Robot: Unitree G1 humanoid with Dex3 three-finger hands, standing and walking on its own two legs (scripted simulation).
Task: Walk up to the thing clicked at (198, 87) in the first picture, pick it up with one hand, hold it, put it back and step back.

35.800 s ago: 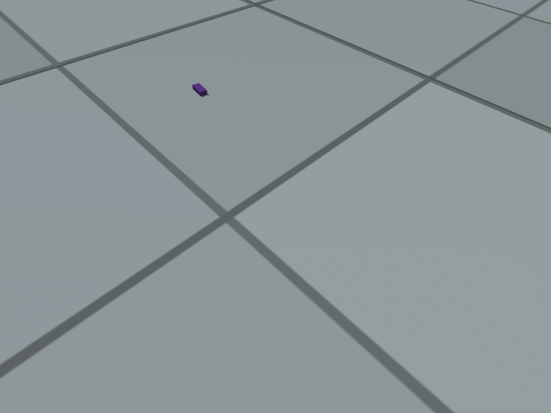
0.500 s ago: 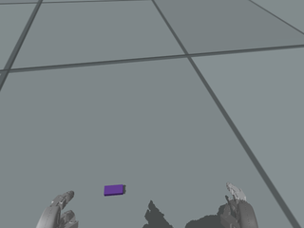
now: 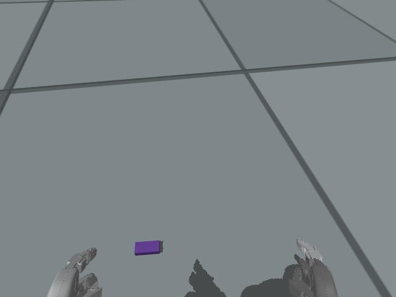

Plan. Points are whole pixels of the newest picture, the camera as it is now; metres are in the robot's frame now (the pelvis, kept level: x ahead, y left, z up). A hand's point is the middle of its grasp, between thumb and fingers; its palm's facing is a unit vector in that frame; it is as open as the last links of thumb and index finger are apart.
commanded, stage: home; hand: left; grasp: from above
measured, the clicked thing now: (147, 247) +0.46 +0.19 -0.70
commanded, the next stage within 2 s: stand in 0.48 s
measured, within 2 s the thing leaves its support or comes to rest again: neither
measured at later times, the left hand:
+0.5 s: hand (99, 294) +0.16 +0.18 -0.05, palm faces +0.04 -0.98 -0.19, open 7.4 cm
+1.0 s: hand out of the picture +0.06 +0.25 -0.11, palm faces +0.02 -0.94 -0.33, open 7.4 cm
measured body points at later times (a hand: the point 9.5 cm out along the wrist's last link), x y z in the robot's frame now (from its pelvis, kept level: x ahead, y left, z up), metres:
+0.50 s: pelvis +0.00 +0.00 +0.00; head +0.02 +0.01 +0.45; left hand +0.16 +0.23 -0.03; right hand +0.16 -0.24 -0.06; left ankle +0.00 +0.12 -0.68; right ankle +0.00 -0.15 -0.68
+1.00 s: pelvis +0.00 +0.01 +0.04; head +0.01 +0.02 +0.49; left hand +0.06 +0.29 -0.09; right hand +0.08 -0.28 -0.08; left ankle +0.00 +0.12 -0.68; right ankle +0.00 -0.15 -0.68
